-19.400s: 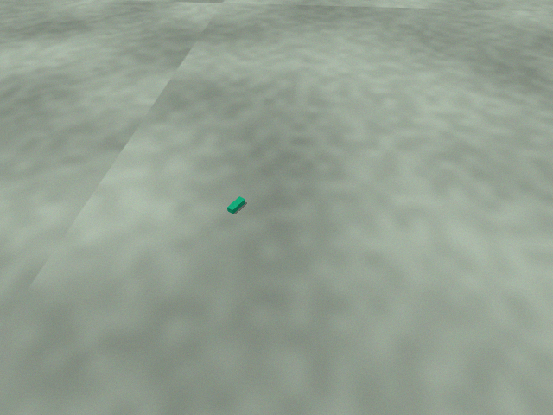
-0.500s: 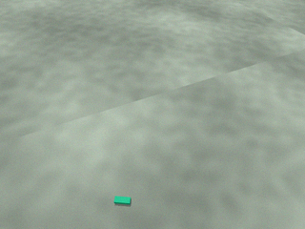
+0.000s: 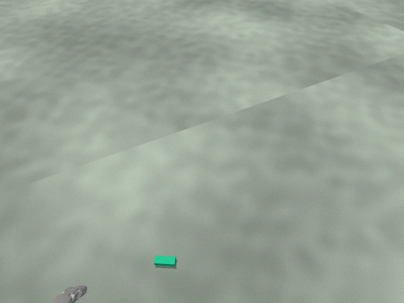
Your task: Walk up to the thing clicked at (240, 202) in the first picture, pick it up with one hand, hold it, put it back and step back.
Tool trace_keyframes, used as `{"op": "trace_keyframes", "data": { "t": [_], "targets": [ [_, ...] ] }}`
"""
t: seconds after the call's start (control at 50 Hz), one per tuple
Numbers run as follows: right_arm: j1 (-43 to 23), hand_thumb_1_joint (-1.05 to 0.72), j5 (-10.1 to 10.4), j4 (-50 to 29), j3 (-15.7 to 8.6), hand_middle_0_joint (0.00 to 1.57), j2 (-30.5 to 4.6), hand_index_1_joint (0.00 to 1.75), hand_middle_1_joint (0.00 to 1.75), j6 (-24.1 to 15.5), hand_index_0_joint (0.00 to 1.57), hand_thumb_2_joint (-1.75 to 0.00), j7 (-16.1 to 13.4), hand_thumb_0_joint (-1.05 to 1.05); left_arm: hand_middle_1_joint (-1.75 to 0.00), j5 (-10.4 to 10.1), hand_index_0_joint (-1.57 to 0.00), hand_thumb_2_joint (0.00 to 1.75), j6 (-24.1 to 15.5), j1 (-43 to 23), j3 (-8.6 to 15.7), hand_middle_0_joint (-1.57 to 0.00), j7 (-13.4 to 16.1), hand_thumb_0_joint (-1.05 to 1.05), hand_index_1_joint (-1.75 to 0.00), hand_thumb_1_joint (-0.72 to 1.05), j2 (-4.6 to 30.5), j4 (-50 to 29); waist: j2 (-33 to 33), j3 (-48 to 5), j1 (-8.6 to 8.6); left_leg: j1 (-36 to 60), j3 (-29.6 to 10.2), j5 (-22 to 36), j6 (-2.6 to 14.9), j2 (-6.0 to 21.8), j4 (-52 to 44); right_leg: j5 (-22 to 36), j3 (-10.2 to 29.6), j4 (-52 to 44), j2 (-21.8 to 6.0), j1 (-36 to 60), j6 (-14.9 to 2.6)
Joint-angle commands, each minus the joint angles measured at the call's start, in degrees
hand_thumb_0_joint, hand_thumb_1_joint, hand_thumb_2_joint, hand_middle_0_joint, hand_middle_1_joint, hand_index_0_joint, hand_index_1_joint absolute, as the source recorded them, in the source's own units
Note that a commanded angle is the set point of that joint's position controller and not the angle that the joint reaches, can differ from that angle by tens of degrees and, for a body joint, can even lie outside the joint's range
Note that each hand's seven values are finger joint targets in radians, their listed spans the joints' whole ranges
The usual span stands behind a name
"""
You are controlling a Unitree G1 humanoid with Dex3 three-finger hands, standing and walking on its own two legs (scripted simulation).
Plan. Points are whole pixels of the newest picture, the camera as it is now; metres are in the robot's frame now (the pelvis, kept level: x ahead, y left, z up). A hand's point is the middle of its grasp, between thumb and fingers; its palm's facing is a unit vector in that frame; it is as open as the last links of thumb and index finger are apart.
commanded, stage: walk up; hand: left
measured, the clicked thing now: (165, 260) +0.46 +0.21 -0.75
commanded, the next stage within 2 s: none
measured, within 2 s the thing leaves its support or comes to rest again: neither
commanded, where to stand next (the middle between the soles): +0.07 -0.01 m, yaw -2 degrees
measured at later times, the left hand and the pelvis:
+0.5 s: hand out of the picture +0.01 +0.26 -0.15, palm faces -0.09 -0.93 -0.37, open 7.4 cm; pelvis -0.05 -0.02 +0.00, yaw -3 degrees
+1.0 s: hand out of the picture +0.06 +0.27 -0.16, palm faces +0.03 -0.92 -0.40, open 7.4 cm; pelvis +0.01 +0.00 -0.01, yaw +1 degrees
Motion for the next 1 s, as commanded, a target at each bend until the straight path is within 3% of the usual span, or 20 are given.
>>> {"op": "trace_keyframes", "data": {
  "t": [0.0, 0.06, 0.1, 0.14, 0.18, 0.28, 0.4, 0.46, 0.48, 0.5, 0.52, 0.56, 0.6, 0.64, 0.88, 0.9, 0.92, 0.94, 0.96, 0.98],
  "targets": [
    [-1.28, -0.9, 0.39, -3.94, -3.65, 0.2, -11.44, 0.3, 0.3, 0.05, 0.2, -0.9, -1.07, 0.0, -0.3, -0.16, -0.2, 0.9, 0.18, -0.79, 3.88, -0.2, 1.13, 0.0, -0.3, 0.9, 14.33, -3.87, -3.58, -7.6, 0.93, -2.8, -1.61, 11.37, 3.82, 0.95, 3.92, 22.92, 9.29, -6.72, -9.73, 4.5, -8.44],
    [4.02, -0.9, 0.04, -3.37, -4.26, 0.2, -10.65, 0.3, 0.3, 0.98, 0.2, -0.9, -0.96, 0.0, -0.3, 1.01, -0.2, 0.9, 0.68, -4.75, 4.23, -0.2, 1.27, 0.0, -0.3, 0.9, 15.53, -6.42, -11.61, -11.57, -0.63, 0.5, 1.16, -11.31, 3.26, -4.46, 16.8, 17.73, 17.18, -12.3, -17.27, -0.87, -13.67],
    [8.98, -0.9, -0.07, -2.36, -4.79, 0.2, -10.87, 0.3, 0.3, 1.08, 0.2, -0.9, -0.67, 0.0, -0.3, 1.66, -0.2, 0.9, 1.18, -7.41, 4.2, -0.2, 1.35, 0.0, -0.3, 0.9, 15.27, -7.72, -11.4, -12.33, -2.36, 4.88, -0.91, -11.85, 4.12, -2.65, 14.63, 9.23, 15.38, -10.09, -16.47, -7.42, -12.38],
    [10.29, -0.9, -0.54, -1.59, -5.62, 0.2, -12.32, 0.3, 0.3, 0.49, 0.2, -0.9, -0.47, 0.0, -0.3, 1.48, -0.2, 0.9, 1.08, -8.35, 3.56, -0.2, 1.87, 0.0, -0.3, 0.9, 12.61, -7.82, -3.16, -12.86, -3.96, 3.74, -5.62, -4.84, 5.94, 1.43, 1.35, -0.79, 10.81, 1.16, -8.5, -6.56, -7.44],
    [4.31, -0.9, -2.37, -4.45, -6.42, 0.2, -17.48, 0.3, 0.3, -0.65, 0.2, -0.9, -0.62, 0.0, -0.3, 1.0, -0.2, 0.9, 0.78, -3.53, 3.27, -0.2, 2.26, 0.0, -0.3, 0.9, 9.85, -6.89, 10.09, -10.58, -1.38, 0.34, -28.5, 0.54, 11.77, 16.63, -16.59, -17.14, 6.05, 19.07, 4.39, -9.84, -2.28],
    [-5.63, -0.9, -2.99, -6.99, -5.84, 0.2, -15.8, 0.3, 0.3, -2.71, 0.2, -0.9, -0.92, 0.0, -0.3, 0.83, -0.2, 0.9, 0.18, 3.43, 4.61, -0.2, 0.76, 0.0, -0.3, 0.9, 12.46, -2.7, 9.62, -5.69, 2.83, -7.25, -18.67, -11.16, 11.74, 13.54, -15.43, -12.3, 6.11, 17.96, -0.01, -2.41, -1.31],
    [9.96, -0.9, -3.1, -6.06, -8.19, 0.2, -18.27, 0.3, 0.3, -2.88, 0.2, -0.9, 1.15, 0.0, -0.3, 2.13, -0.2, 0.9, -3.01, 1.53, 5.46, -0.2, -1.53, 0.0, -0.3, 0.9, 13.24, -6.1, 11.52, -1.65, -3.68, 11.3, -22.57, -19.62, 15.57, 15.74, -17.77, -24.06, -0.28, 3.67, -0.29, -12.18, -2.09],
    [3.69, -0.9, -2.16, -8.64, -6.69, 0.2, -14.42, 0.3, 0.3, -1.97, 0.2, -0.9, 1.88, 0.0, -0.3, 1.3, -0.2, 0.9, -5.37, 14.98, 5.5, -0.2, -0.28, 0.0, -0.3, 0.9, 10.88, -1.8, 9.06, -4.33, 3.82, -0.42, -7.56, 6.12, 9.97, 8.09, -2.51, -6.54, -4.71, -16.07, 1.78, 13.07, -3.31],
    [2.14, -0.9, -1.31, -10.33, -4.94, 0.2, -8.88, 0.3, 0.3, -1.82, 0.2, -0.9, 1.91, 0.0, -0.3, 1.31, -0.2, 0.9, -5.99, 23.15, 6.79, -0.2, 0.56, 0.0, -0.3, 0.9, 14.3, 0.42, -2.41, -7.02, 7.34, -11.85, -2.34, 8.09, 6.44, 2.6, 14.32, -3.87, 8.11, -20.2, -4.77, 26.64, -4.22],
    [1.18, -0.9, -0.75, -12.94, -4.01, 0.2, -6.89, 0.3, 0.3, -1.85, 0.2, -0.9, 1.86, 0.0, -0.3, 1.48, -0.2, 0.9, -6.45, 24.33, 7.85, -0.2, 1.26, 0.0, -0.3, 0.9, 19.24, -0.14, -11.23, -4.76, 7.05, -30.61, 0.28, -10.44, 3.39, -5.08, 22.19, 2.19, 28.6, -20.33, -16.91, 34.1, -8.13],
    [-1.18, -0.9, -1.29, -13.24, -5.13, 0.2, -11.08, 0.3, 0.3, -1.58, 0.2, -0.9, 1.03, 0.0, -0.3, 1.42, -0.2, 0.9, -6.28, 21.38, 7.37, -0.2, 1.35, 0.0, -0.3, 0.9, 19.94, -2.31, -2.83, -0.45, 6.78, -31.4, -6.94, -12.61, 2.76, -1.7, 24.27, -2.14, 33.9, -20.47, -23.0, 24.93, -13.14],
    [2.51, -0.9, -0.6, -11.3, -6.26, 0.2, -13.22, 0.3, 0.3, -1.77, 0.2, -0.9, 1.56, 0.0, -0.3, 0.48, -0.2, 0.9, -6.53, 16.91, 6.91, -0.2, 1.35, 0.0, -0.3, 0.9, 17.54, -4.4, 1.54, 3.76, 3.05, -27.4, -10.63, -6.47, 2.99, 0.55, 24.87, -8.61, 23.77, -23.05, -19.12, 18.17, -11.32],
    [7.73, -0.9, -0.31, -9.16, -6.02, 0.2, -11.64, 0.3, 0.3, -1.3, 0.2, -0.9, 2.5, 0.0, -0.3, 0.01, -0.2, 0.9, -7.11, 14.38, 6.04, -0.2, 1.82, 0.0, -0.3, 0.9, 15.28, -5.22, -2.55, 1.28, 0.04, -24.92, -9.76, 0.51, 2.8, -1.19, 22.95, 9.51, 11.23, -20.63, -12.71, 21.88, -5.16],
    [8.6, -0.9, -0.3, -9.62, -5.89, 0.2, -10.69, 0.3, 0.3, -0.74, 0.2, -0.9, 2.88, 0.0, -0.3, -0.09, -0.2, 0.9, -7.57, 17.86, 5.64, -0.2, 2.13, 0.0, -0.3, 0.9, 15.04, -5.32, -4.31, -0.38, 1.14, -20.53, -7.84, 3.52, 1.92, -1.33, 21.64, 22.49, 5.53, -18.38, -11.44, 18.87, -4.8],
    [2.55, -0.9, -1.84, -10.12, -5.42, 0.2, -9.98, 0.3, 0.3, 2.08, 0.2, -0.9, 2.48, 0.0, -0.3, -1.55, -0.2, 0.9, -4.27, 12.05, 3.56, -0.2, 5.8, 0.0, -0.3, 0.9, 14.94, -8.78, -6.13, -0.77, -0.33, 0.77, 0.2, 11.35, 4.82, -0.38, -2.04, 42.09, -0.09, -1.52, -13.32, 7.24, -5.86],
    [5.38, -0.9, -2.37, -9.83, -6.01, 0.2, -11.65, 0.3, 0.3, 1.97, 0.2, -0.9, 2.53, 0.0, -0.3, -1.97, -0.2, 0.9, -4.39, 12.56, 3.45, -0.2, 6.14, 0.0, -0.3, 0.9, 14.88, -8.65, -1.81, -3.69, -2.23, 5.72, -0.62, 21.69, 6.36, -0.3, -6.05, 39.86, -1.16, 5.28, -11.36, 7.36, -4.14],
    [7.21, -0.9, -2.82, -10.7, -7.18, 0.2, -15.67, 0.3, 0.3, 1.67, 0.2, -0.9, 2.35, 0.0, -0.3, -2.61, -0.2, 0.9, -4.59, 15.63, 3.31, -0.2, 6.26, 0.0, -0.3, 0.9, 13.66, -9.02, 8.48, -9.62, -3.49, 12.85, -6.19, 49.51, 10.91, 5.9, -7.9, 27.71, -3.93, 20.25, -3.89, 6.06, -1.04],
    [6.66, -0.9, -2.55, -11.76, -7.92, 0.2, -17.46, 0.3, 0.3, 1.66, 0.2, -0.9, 2.19, 0.0, -0.3, -3.48, -0.2, 0.9, -4.22, 20.01, 3.23, -0.2, 6.66, 0.0, -0.3, 0.9, 11.13, -8.32, 17.98, -15.41, -2.49, 24.05, -18.74, 69.36, 18.11, 14.95, -4.28, -12.91, -2.91, 34.25, 6.87, -4.62, 1.02],
    [6.42, -0.9, -1.49, -12.08, -7.88, 0.2, -15.8, 0.3, 0.3, 1.91, 0.2, -0.9, 1.74, 0.0, -0.3, -3.13, -0.2, 0.9, -3.25, 20.92, 3.39, -0.2, 7.58, 0.0, -0.3, 0.9, 10.9, -6.69, 18.4, -18.14, -2.44, 20.67, -22.22, 65.8, 21.84, 17.87, -6.48, -27.1, -0.46, 38.88, 5.71, -3.51, -0.24],
    [5.62, -0.9, -0.85, -12.63, -7.9, 0.2, -13.94, 0.3, 0.3, 2.6, 0.2, -0.9, 1.54, 0.0, -0.3, -2.46, -0.2, 0.9, -2.52, 18.63, 3.16, -0.2, 7.62, 0.0, -0.3, 0.9, 12.66, -6.13, 13.92, -15.91, -2.6, 12.38, -19.51, 53.79, 20.33, 16.26, -9.17, -27.09, 2.11, 39.55, 3.58, -1.04, -1.23]
  ]
}}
